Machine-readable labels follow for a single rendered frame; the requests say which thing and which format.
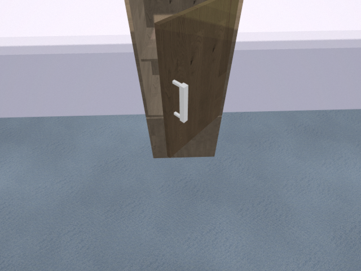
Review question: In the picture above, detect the cupboard door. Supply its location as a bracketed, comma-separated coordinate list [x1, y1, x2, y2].
[154, 0, 239, 158]

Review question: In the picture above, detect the handle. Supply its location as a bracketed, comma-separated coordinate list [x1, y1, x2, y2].
[172, 80, 188, 123]

